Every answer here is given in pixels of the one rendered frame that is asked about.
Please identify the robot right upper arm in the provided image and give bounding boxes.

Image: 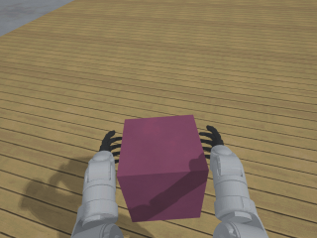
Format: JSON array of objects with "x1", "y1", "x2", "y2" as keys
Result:
[{"x1": 212, "y1": 220, "x2": 268, "y2": 238}]

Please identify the robot left forearm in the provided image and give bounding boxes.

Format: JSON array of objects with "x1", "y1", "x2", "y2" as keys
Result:
[{"x1": 70, "y1": 151, "x2": 119, "y2": 238}]

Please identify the robot right forearm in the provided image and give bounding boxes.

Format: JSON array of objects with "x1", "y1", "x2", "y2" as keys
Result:
[{"x1": 209, "y1": 145, "x2": 268, "y2": 236}]

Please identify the left robot hand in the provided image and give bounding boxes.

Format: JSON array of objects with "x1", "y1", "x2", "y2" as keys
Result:
[{"x1": 99, "y1": 130, "x2": 123, "y2": 164}]

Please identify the right robot hand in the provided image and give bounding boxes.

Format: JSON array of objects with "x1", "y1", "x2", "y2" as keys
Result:
[{"x1": 198, "y1": 125, "x2": 224, "y2": 160}]

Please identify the carton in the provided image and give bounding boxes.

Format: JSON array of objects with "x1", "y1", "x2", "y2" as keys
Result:
[{"x1": 117, "y1": 114, "x2": 209, "y2": 222}]

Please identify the robot left upper arm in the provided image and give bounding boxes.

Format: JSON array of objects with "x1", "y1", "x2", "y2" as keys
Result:
[{"x1": 72, "y1": 223, "x2": 124, "y2": 238}]

